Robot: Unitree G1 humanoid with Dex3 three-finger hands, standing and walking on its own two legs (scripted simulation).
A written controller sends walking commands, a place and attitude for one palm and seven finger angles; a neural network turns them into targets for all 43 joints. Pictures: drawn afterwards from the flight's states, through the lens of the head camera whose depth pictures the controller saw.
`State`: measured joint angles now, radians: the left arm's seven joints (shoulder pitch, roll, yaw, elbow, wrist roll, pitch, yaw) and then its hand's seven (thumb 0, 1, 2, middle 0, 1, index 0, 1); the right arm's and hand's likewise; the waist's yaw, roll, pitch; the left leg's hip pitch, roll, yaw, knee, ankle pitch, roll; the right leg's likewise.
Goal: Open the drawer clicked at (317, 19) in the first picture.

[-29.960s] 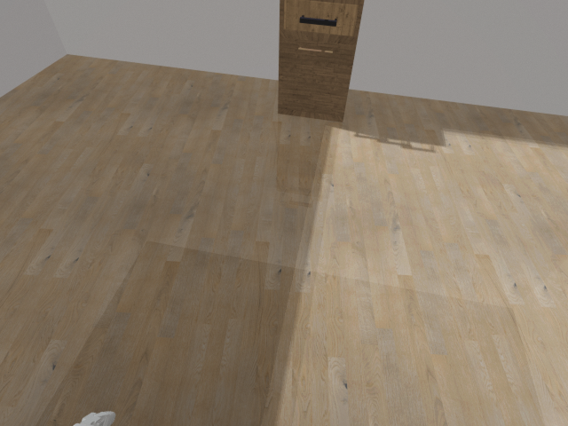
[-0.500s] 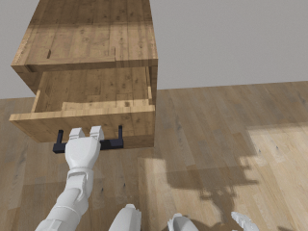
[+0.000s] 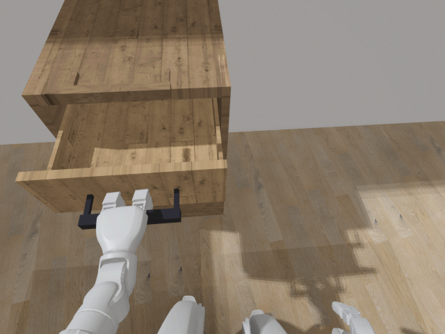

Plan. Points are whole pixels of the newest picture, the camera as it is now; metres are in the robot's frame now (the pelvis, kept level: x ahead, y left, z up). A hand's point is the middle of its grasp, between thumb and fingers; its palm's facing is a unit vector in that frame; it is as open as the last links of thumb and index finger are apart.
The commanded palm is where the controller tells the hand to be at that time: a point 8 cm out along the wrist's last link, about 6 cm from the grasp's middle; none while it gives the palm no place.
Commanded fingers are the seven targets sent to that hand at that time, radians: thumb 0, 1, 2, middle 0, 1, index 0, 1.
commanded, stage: pull the drawer open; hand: left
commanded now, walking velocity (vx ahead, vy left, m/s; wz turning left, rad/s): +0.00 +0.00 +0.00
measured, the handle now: (132, 207) +0.36 +0.20 -0.05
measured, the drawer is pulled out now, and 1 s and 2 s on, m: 0.19 0.21 0.23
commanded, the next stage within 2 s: none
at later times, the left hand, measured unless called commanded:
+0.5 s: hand (132, 238) +0.30 +0.20 -0.08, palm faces -0.04 -0.06 -1.00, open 5.3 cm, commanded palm +0.27 +0.19 -0.02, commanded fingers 0.00 0.90 0.90 -0.40 -1.35 -0.40 -1.35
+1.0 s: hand (131, 243) +0.29 +0.20 -0.07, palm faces -0.03 -0.08 -1.00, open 5.4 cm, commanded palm +0.26 +0.19 -0.02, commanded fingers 0.00 0.90 0.90 -0.40 -1.35 -0.40 -1.35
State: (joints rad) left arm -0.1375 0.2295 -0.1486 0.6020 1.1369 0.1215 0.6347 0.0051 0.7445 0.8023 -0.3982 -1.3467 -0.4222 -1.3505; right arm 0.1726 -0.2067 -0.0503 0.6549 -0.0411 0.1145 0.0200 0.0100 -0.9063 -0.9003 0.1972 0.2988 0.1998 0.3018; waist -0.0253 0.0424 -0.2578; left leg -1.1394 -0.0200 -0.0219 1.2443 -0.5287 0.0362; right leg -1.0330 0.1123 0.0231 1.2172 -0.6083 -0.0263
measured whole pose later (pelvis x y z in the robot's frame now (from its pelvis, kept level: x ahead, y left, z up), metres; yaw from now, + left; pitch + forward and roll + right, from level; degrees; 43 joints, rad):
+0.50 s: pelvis +0.00 +0.00 +0.00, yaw +0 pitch +24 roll -2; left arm -0.10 0.23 -0.16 0.57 1.13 0.13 0.63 0.00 0.75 0.80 -0.38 -1.35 -0.42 -1.35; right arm 0.17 -0.21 -0.05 0.65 -0.04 0.12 0.02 0.01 -0.91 -0.90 0.20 0.30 0.20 0.30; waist -0.02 0.04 -0.26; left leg -1.13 -0.02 -0.03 1.24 -0.53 0.03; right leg -1.02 0.11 0.02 1.22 -0.61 -0.03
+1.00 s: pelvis +0.01 +0.00 +0.00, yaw +0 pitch +24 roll -2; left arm -0.03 0.22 -0.17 0.51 1.14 0.13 0.64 0.01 0.74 0.80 -0.37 -1.35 -0.42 -1.35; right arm 0.16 -0.21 -0.05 0.63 -0.04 0.12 0.03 0.01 -0.91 -0.90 0.20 0.30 0.20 0.30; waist -0.01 0.04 -0.26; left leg -1.12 -0.02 -0.02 1.25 -0.54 0.03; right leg -1.01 0.11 0.02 1.22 -0.62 -0.03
